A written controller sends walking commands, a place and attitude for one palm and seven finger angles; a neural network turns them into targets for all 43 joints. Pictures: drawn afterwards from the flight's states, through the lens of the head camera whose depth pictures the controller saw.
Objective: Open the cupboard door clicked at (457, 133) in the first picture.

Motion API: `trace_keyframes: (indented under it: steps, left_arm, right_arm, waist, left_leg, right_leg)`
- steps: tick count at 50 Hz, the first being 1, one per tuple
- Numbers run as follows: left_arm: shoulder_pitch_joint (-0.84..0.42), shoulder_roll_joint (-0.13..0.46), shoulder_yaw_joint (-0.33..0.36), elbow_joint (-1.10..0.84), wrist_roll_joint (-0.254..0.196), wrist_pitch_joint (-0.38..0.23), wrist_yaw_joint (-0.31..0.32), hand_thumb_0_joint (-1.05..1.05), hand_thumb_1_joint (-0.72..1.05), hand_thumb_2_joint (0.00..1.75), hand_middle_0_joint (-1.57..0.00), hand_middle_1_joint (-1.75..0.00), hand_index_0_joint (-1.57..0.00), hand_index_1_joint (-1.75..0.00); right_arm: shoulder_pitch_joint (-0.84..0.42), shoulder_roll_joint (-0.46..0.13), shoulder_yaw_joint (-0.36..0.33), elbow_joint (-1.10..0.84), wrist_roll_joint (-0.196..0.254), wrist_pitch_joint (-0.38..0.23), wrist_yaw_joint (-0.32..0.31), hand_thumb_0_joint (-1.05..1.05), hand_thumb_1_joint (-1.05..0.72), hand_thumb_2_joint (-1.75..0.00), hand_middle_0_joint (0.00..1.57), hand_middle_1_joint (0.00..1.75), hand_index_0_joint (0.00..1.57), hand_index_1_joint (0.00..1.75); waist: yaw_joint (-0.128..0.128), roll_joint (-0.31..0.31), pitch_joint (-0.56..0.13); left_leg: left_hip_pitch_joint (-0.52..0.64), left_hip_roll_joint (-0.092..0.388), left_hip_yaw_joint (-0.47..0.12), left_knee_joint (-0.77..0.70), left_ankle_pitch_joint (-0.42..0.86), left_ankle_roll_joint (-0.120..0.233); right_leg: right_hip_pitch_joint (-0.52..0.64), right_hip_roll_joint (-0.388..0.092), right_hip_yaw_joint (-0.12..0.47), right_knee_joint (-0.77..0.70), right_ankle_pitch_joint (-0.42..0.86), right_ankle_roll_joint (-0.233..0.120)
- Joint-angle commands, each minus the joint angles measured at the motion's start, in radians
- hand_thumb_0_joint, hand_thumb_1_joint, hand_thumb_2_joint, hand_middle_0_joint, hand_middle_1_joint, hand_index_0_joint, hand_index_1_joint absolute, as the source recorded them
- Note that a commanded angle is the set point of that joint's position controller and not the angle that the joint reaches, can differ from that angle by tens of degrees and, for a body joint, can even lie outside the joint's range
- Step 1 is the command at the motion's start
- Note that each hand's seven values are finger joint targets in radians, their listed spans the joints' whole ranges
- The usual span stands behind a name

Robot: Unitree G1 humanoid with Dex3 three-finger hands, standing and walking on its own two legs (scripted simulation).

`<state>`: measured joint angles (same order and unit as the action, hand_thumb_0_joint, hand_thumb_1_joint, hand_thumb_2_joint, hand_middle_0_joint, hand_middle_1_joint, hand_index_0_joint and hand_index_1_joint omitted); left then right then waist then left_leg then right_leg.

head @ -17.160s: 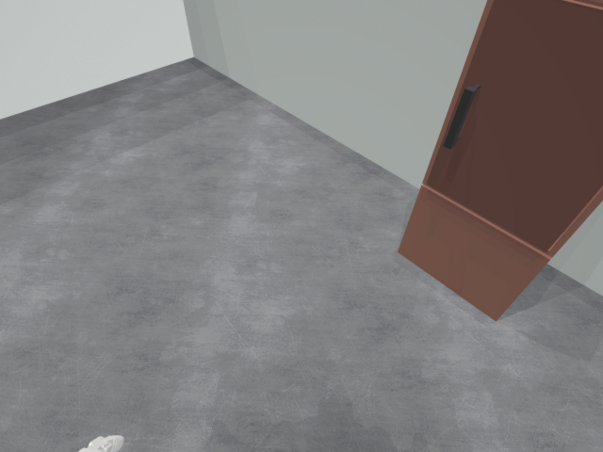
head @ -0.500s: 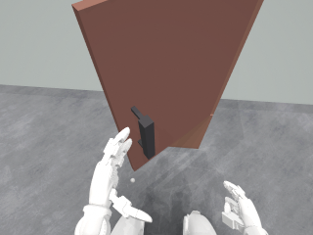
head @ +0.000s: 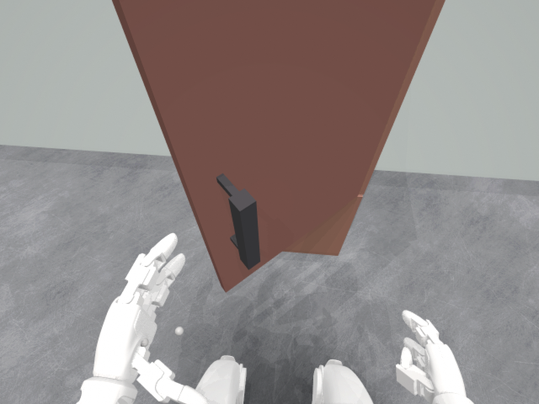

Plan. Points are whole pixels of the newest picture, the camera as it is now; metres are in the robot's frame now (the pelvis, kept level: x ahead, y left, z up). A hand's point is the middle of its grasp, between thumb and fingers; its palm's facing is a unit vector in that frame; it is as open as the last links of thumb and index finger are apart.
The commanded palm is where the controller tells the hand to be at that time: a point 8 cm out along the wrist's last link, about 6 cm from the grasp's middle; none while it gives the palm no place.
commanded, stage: draw the hand back to the body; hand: left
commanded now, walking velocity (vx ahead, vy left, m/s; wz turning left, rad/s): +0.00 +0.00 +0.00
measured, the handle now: (238, 225) +0.35 +0.07 +0.06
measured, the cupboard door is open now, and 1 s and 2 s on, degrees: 43 43 43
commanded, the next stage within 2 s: step back with the hand held close in 1.58 s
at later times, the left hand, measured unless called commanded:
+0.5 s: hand (106, 308) +0.21 +0.18 +0.14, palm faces -0.04 -1.00 -0.08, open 16.2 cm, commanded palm +0.18 +0.24 +0.16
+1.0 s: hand out of the picture +0.23 +0.26 +0.23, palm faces +0.35 -0.84 -0.41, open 11.5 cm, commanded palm +0.18 +0.31 +0.26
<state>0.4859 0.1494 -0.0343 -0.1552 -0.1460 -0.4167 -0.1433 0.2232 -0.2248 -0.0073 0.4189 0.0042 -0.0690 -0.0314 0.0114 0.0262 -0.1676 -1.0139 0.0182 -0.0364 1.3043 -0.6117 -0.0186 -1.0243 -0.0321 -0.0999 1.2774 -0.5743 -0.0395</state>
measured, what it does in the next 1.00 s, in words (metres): rises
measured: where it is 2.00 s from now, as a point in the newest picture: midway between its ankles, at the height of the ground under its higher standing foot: outside the picture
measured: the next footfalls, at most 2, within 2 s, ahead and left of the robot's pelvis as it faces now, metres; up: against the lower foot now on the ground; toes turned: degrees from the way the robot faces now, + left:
none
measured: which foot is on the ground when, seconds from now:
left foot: down 0.00-1.00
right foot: down 0.00-1.00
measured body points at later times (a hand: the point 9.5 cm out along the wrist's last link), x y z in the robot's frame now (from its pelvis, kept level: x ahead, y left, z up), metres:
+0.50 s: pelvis +0.02 +0.01 +0.05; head +0.04 +0.01 +0.50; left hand +0.20 +0.23 +0.15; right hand +0.19 -0.22 -0.01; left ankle +0.01 +0.13 -0.62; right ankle +0.02 -0.10 -0.62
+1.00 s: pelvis +0.04 +0.03 +0.11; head +0.03 +0.01 +0.56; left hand +0.21 +0.30 +0.26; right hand +0.23 -0.18 +0.03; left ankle +0.01 +0.13 -0.62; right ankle +0.02 -0.10 -0.62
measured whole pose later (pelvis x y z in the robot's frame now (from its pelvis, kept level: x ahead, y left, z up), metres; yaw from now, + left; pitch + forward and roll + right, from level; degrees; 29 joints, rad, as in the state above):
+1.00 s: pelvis +0.04 +0.03 +0.11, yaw +0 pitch +0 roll -1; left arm 0.54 0.32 0.21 -0.43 -0.03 -0.01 0.13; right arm 0.24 -0.22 0.08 0.55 0.01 -0.12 -0.10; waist 0.06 0.07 -0.05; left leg -0.21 -0.01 0.01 0.59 -0.37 0.03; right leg -0.23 -0.04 -0.07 0.56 -0.33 0.02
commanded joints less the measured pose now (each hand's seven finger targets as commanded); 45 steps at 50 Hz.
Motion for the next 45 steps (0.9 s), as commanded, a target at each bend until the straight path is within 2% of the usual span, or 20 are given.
trace_keyframes:
  steps: [1,3,4,7,8,12,14,15,18,22,25,26,27,28,29,31,34,37,42,45]
  left_arm:
    - [-0.027,0.073,0.045,-0.275,-0.021,-0.066,0.006,0.00,-0.50,0.30,-0.15,-0.30,-0.15,-0.30]
    - [0.004,0.122,0.086,-0.342,-0.023,-0.052,0.014,0.00,-0.50,0.30,-0.15,-0.30,-0.15,-0.30]
    - [0.018,0.127,0.086,-0.356,-0.026,-0.039,0.015,0.00,-0.50,0.30,-0.15,-0.30,-0.15,-0.30]
    - [0.042,0.143,0.117,-0.357,-0.032,0.014,0.022,0.00,-0.50,0.30,-0.15,-0.30,-0.15,-0.30]
    - [0.036,0.122,0.099,-0.348,-0.034,0.032,0.020,0.00,-0.50,0.30,-0.15,-0.30,-0.15,-0.30]
    - [0.035,0.120,0.124,-0.281,-0.061,0.094,0.005,0.00,-0.50,0.30,-0.15,-0.30,-0.15,-0.30]
    - [0.014,0.147,0.156,-0.282,-0.077,0.105,-0.010,0.00,-0.50,0.30,-0.15,-0.30,-0.15,-0.30]
    - [0.010,0.158,0.164,-0.298,-0.080,0.105,-0.018,0.00,-0.50,0.30,-0.15,-0.30,-0.15,-0.30]
    - [0.014,0.165,0.164,-0.356,-0.092,0.093,-0.033,0.00,-0.50,0.30,-0.15,-0.30,-0.15,-0.30]
    - [0.025,0.209,0.221,-0.383,-0.114,0.095,-0.040,0.00,-0.43,0.33,-0.15,-0.30,-0.15,-0.30]
    - [0.070,0.204,0.243,-0.382,-0.125,0.116,-0.050,0.00,-0.32,0.37,-0.16,-0.30,-0.16,-0.30]
    - [0.096,0.356,0.268,-0.433,0.033,0.197,0.088,0.00,-0.29,0.39,-0.16,-0.30,-0.16,-0.30]
    - [0.120,0.288,0.247,-0.433,0.050,0.249,0.155,0.00,-0.26,0.40,-0.16,-0.30,-0.16,-0.30]
    - [0.137,0.239,0.212,-0.453,0.057,0.275,0.180,0.00,-0.22,0.42,-0.16,-0.30,-0.16,-0.30]
    - [0.152,0.218,0.191,-0.447,0.074,0.299,0.200,0.00,-0.18,0.43,-0.16,-0.30,-0.16,-0.30]
    - [0.135,0.247,0.209,-0.479,0.093,0.325,0.234,0.00,-0.12,0.47,-0.16,-0.30,-0.16,-0.30]
    - [0.111,0.269,0.222,-0.498,0.111,0.341,0.266,0.00,-0.01,0.51,-0.17,-0.30,-0.17,-0.30]
    - [0.067,0.303,0.263,-0.488,0.118,0.349,0.290,0.00,0.09,0.55,-0.17,-0.30,-0.17,-0.30]
    - [0.028,0.309,0.299,-0.487,0.122,0.346,0.299,0.00,0.27,0.63,-0.18,-0.30,-0.18,-0.30]
    - [0.014,0.307,0.323,-0.483,0.118,0.340,0.297,0.00,0.37,0.68,-0.18,-0.30,-0.18,-0.30]
  right_arm:
    - [-0.031,-0.101,-0.045,-0.166,0.002,-0.065,-0.014,0.00,-0.90,-0.90,0.20,0.30,0.20,0.30]
    - [-0.028,-0.101,-0.047,-0.180,0.005,-0.060,-0.020,0.00,-0.90,-0.90,0.20,0.30,0.20,0.30]
    - [-0.025,-0.097,-0.042,-0.187,0.008,-0.057,-0.021,0.00,-0.90,-0.90,0.20,0.30,0.20,0.30]
    - [-0.023,-0.096,-0.038,-0.192,0.019,-0.043,-0.029,0.00,-0.90,-0.90,0.20,0.30,0.20,0.30]
    - [-0.022,-0.096,-0.034,-0.193,0.022,-0.042,-0.031,0.00,-0.90,-0.90,0.20,0.30,0.20,0.30]
    - [-0.028,-0.107,-0.022,-0.193,0.030,-0.040,-0.042,0.00,-0.90,-0.90,0.20,0.30,0.20,0.30]
    - [-0.021,-0.112,-0.016,-0.190,0.029,-0.048,-0.046,0.00,-0.90,-0.90,0.20,0.30,0.20,0.30]
    - [-0.018,-0.116,-0.014,-0.192,0.030,-0.053,-0.050,0.00,-0.90,-0.90,0.20,0.30,0.20,0.30]
    - [-0.015,-0.112,-0.007,-0.193,0.032,-0.074,-0.050,0.00,-0.90,-0.90,0.20,0.30,0.20,0.30]
    - [-0.007,-0.111,-0.005,-0.172,0.034,-0.094,-0.053,0.00,-0.90,-0.90,0.20,0.30,0.20,0.30]
    - [-0.007,-0.106,-0.007,-0.163,0.042,-0.103,-0.050,0.00,-0.90,-0.90,0.20,0.30,0.20,0.30]
    - [-0.012,-0.107,-0.007,-0.164,0.029,-0.076,-0.076,0.00,-0.90,-0.90,0.20,0.30,0.20,0.30]
    - [-0.017,-0.086,0.001,-0.163,0.023,-0.069,-0.084,0.00,-0.90,-0.90,0.20,0.30,0.20,0.30]
    - [-0.014,-0.086,0.004,-0.164,0.023,-0.066,-0.086,0.00,-0.90,-0.90,0.20,0.30,0.20,0.30]
    - [-0.007,-0.084,0.006,-0.151,0.024,-0.059,-0.085,0.00,-0.90,-0.90,0.20,0.30,0.20,0.30]
    - [-0.010,-0.089,0.011,-0.139,0.021,-0.055,-0.085,0.00,-0.90,-0.90,0.20,0.30,0.20,0.30]
    - [-0.023,-0.096,0.015,-0.127,0.017,-0.064,-0.089,0.00,-0.90,-0.90,0.20,0.30,0.20,0.30]
    - [-0.046,-0.100,0.023,-0.100,0.011,-0.075,-0.096,0.00,-0.90,-0.90,0.20,0.30,0.20,0.30]
    - [-0.064,-0.100,0.032,-0.061,0.007,-0.097,-0.092,0.00,-0.90,-0.90,0.20,0.30,0.20,0.30]
    - [-0.074,-0.096,0.031,-0.041,0.004,-0.106,-0.085,0.00,-0.90,-0.90,0.20,0.30,0.20,0.30]
  waist:
    - [-0.013,-0.023,-0.256]
    - [0.005,0.003,-0.300]
    - [0.006,0.005,-0.295]
    - [0.000,-0.017,-0.243]
    - [-0.016,-0.025,-0.202]
    - [-0.031,-0.086,-0.088]
    - [-0.029,-0.070,-0.074]
    - [-0.028,-0.064,-0.080]
    - [-0.015,0.017,-0.102]
    - [-0.008,0.025,-0.105]
    - [0.001,0.043,-0.090]
    - [0.053,0.054,-0.113]
    - [0.028,0.050,-0.060]
    - [0.020,0.048,-0.037]
    - [0.015,0.081,-0.015]
    - [0.014,0.071,-0.018]
    - [0.013,-0.004,-0.020]
    - [0.020,0.015,0.012]
    - [0.032,0.053,0.049]
    - [0.035,0.021,0.067]
  left_leg:
    - [0.095,-0.047,0.010,-0.165,0.260,0.035]
    - [0.151,-0.046,0.014,-0.200,0.289,0.036]
    - [0.163,-0.049,0.013,-0.219,0.287,0.036]
    - [0.192,-0.047,0.008,-0.268,0.276,0.039]
    - [0.199,-0.047,0.011,-0.280,0.259,0.039]
    - [0.199,-0.046,0.004,-0.327,0.185,0.039]
    - [0.214,-0.048,0.009,-0.344,0.169,0.037]
    - [0.237,-0.046,0.009,-0.353,0.180,0.038]
    - [0.315,-0.044,0.001,-0.401,0.231,0.037]
    - [0.373,-0.039,-0.004,-0.436,0.303,0.035]
    - [0.417,-0.034,-0.002,-0.466,0.367,0.030]
    - [0.453,-0.019,0.016,-0.533,0.399,0.037]
    - [0.467,-0.024,0.015,-0.553,0.395,0.036]
    - [0.476,-0.020,0.012,-0.561,0.410,0.034]
    - [0.500,-0.014,0.014,-0.568,0.438,0.034]
    - [0.547,-0.010,0.009,-0.590,0.494,0.035]
    - [0.615,-0.002,0.003,-0.638,0.529,0.038]
    - [0.659,-0.006,0.010,-0.686,0.513,0.039]
    - [0.739,0.000,0.002,-0.762,0.597,0.027]
    - [0.780,0.005,0.003,-0.799,0.638,0.023]
  right_leg:
    - [0.262,0.027,0.102,-0.228,0.238,0.012]
    - [0.307,0.029,0.096,-0.241,0.267,0.010]
    - [0.331,0.029,0.096,-0.256,0.266,0.011]
    - [0.356,0.038,0.082,-0.306,0.243,0.014]
    - [0.350,0.036,0.079,-0.327,0.229,0.020]
    - [0.355,0.037,0.079,-0.416,0.097,0.026]
    - [0.370,0.030,0.092,-0.448,0.058,0.028]
    - [0.380,0.031,0.091,-0.453,0.071,0.026]
    - [0.422,0.039,0.060,-0.444,0.154,0.018]
    - [0.478,0.049,0.043,-0.458,0.253,0.017]
    - [0.510,0.052,0.024,-0.464,0.336,0.018]
    - [0.558,0.018,0.072,-0.516,0.341,0.007]
    - [0.555,0.019,0.063,-0.545,0.338,0.012]
    - [0.555,0.016,0.054,-0.549,0.349,0.015]
    - [0.565,0.015,0.046,-0.556,0.365,0.016]
    - [0.606,0.016,0.037,-0.579,0.402,0.017]
    - [0.659,0.019,0.030,-0.620,0.429,0.023]
    - [0.709,0.017,0.033,-0.669,0.431,0.021]
    - [0.776,0.017,0.027,-0.726,0.460,0.021]
    - [0.814,0.020,0.024,-0.758,0.490,0.025]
